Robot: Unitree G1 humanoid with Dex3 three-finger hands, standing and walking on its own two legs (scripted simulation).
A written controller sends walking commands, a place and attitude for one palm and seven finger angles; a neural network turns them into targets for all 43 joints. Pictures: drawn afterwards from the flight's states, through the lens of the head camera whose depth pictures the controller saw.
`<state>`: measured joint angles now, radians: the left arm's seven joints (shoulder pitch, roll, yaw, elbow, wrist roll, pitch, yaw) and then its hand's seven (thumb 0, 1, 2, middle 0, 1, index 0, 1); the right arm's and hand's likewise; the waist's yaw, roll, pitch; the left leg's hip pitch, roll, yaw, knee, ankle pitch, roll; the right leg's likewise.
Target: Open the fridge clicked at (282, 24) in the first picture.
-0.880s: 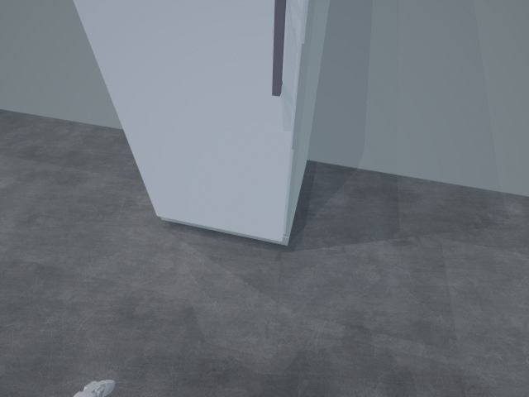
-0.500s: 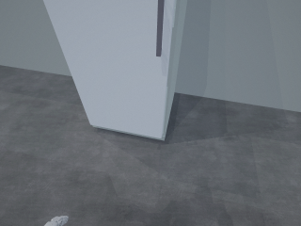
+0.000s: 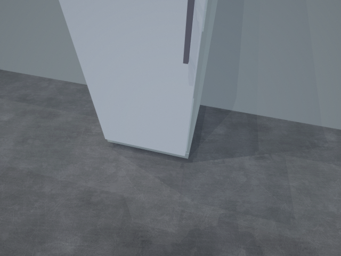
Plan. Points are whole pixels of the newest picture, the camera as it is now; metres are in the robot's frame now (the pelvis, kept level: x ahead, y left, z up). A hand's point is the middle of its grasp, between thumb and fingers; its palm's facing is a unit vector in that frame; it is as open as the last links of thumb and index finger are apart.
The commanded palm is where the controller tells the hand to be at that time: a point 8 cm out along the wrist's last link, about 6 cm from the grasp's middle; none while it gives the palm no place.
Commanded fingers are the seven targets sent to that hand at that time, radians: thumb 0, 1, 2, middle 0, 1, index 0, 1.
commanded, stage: stand and wait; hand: right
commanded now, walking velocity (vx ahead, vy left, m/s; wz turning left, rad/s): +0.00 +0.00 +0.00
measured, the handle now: (189, 30) +0.83 -0.01 +0.16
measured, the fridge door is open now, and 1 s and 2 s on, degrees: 0 0 0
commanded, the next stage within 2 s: look at it before walking up in 0.08 s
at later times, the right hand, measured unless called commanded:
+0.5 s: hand out of the picture +0.08 -0.24 -0.16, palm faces -0.02 +0.94 -0.33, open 7.4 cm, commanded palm none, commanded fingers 0.00 -0.90 -0.90 0.20 0.30 0.20 0.30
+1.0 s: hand out of the picture +0.07 -0.23 -0.17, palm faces -0.07 +0.95 -0.31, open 7.4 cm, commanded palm none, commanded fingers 0.00 -0.90 -0.90 0.20 0.30 0.20 0.30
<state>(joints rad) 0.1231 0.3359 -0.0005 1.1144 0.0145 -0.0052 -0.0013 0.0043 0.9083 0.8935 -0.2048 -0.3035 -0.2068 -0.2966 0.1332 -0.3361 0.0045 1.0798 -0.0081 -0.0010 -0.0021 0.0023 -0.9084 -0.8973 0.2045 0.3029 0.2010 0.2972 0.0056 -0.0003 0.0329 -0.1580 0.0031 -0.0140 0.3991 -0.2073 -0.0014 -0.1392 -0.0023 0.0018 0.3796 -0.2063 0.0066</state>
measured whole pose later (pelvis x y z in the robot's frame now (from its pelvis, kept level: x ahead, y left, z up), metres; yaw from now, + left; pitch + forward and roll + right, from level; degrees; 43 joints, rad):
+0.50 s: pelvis +0.01 +0.00 +0.00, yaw +0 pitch -2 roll +0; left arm 0.11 0.33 0.00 1.12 0.01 -0.01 0.00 0.00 0.91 0.89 -0.20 -0.30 -0.21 -0.30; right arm 0.13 -0.34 0.00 1.09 -0.01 0.00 0.00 0.00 -0.91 -0.90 0.20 0.30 0.20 0.30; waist 0.00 0.01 0.04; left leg -0.15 0.00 -0.01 0.38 -0.20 0.00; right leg -0.13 -0.01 0.00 0.36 -0.20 0.01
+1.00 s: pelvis +0.00 +0.00 -0.01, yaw +5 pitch -1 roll -1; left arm 0.11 0.28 0.02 1.04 0.02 0.02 0.02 0.00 0.91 0.89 -0.20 -0.30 -0.21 -0.30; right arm 0.18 -0.30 -0.02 1.03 -0.01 0.05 -0.01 0.00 -0.91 -0.90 0.20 0.30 0.20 0.30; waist -0.01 0.01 0.06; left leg -0.24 -0.03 -0.09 0.50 -0.24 0.00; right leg -0.18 -0.03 -0.07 0.47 -0.27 0.01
